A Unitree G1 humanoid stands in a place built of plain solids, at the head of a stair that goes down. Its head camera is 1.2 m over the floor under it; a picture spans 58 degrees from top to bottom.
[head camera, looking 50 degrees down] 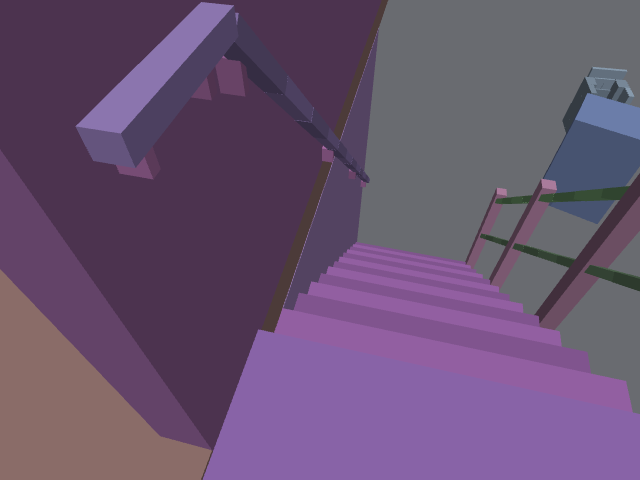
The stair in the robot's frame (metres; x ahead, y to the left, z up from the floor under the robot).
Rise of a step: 0.21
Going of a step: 0.21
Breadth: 1.20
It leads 14 degrees to the right of straight ahead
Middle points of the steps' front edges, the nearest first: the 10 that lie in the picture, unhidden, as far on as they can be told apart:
0.51 -0.39 0.00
0.71 -0.44 -0.21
0.91 -0.49 -0.41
1.11 -0.54 -0.62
1.32 -0.59 -0.83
1.52 -0.64 -1.04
1.72 -0.68 -1.25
1.92 -0.73 -1.46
2.13 -0.78 -1.66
2.33 -0.83 -1.87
